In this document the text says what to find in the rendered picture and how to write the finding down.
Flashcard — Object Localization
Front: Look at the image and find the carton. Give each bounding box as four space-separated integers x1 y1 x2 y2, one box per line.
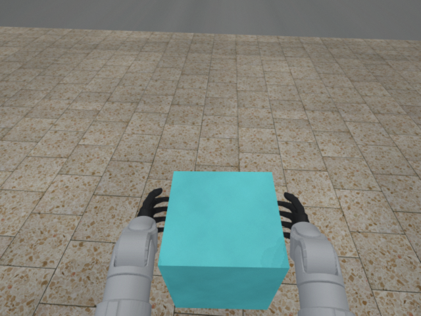
158 171 289 310

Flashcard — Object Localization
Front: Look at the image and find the right robot forearm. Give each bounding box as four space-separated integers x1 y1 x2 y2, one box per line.
289 222 355 316

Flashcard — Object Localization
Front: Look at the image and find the left robot forearm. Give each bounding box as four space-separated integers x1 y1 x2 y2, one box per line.
94 216 158 316

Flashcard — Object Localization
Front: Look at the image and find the left robot hand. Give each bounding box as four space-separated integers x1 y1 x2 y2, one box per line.
137 188 169 233

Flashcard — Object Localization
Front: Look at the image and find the right robot hand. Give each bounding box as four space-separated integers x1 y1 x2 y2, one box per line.
277 192 309 239

